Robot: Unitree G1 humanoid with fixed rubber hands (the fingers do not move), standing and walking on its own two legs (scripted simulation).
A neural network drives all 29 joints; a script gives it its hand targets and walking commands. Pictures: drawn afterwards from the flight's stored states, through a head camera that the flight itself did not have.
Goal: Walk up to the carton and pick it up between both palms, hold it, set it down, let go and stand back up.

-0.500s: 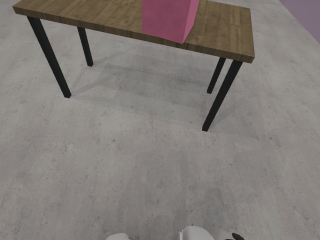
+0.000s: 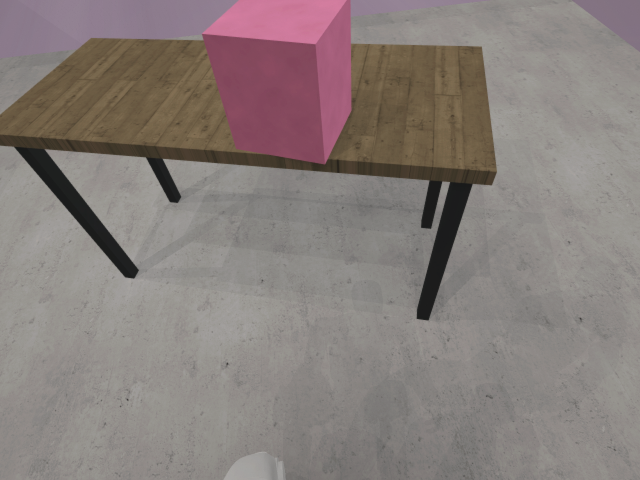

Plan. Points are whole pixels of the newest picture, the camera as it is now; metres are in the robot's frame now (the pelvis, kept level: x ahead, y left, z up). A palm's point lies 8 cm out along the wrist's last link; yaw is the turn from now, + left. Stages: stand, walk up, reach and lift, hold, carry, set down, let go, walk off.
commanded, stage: walk up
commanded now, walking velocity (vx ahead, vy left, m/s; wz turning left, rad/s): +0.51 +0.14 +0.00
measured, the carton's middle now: (288, 78) +0.83 +0.05 +0.06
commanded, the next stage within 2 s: none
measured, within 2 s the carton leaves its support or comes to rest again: neither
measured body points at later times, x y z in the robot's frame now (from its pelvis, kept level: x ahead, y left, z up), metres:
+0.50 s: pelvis +0.22 +0.05 +0.00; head +0.26 +0.08 +0.44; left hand +0.27 +0.30 -0.17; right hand +0.26 -0.18 -0.14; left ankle +0.23 +0.16 -0.75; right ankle +0.24 -0.10 -0.67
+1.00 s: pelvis +0.37 +0.00 -0.01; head +0.41 -0.02 +0.44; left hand +0.40 +0.22 -0.16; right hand +0.41 -0.24 -0.17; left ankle +0.40 +0.13 -0.72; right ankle +0.38 -0.10 -0.75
